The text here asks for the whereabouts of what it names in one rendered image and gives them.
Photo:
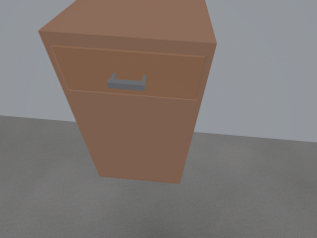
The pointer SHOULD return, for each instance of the cabinet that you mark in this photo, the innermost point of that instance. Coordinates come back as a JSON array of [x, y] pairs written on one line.
[[130, 136]]

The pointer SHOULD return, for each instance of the drawer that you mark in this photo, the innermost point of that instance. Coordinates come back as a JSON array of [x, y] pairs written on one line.
[[168, 75]]

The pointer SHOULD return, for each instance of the handle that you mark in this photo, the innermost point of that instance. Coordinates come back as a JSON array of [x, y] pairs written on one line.
[[126, 84]]

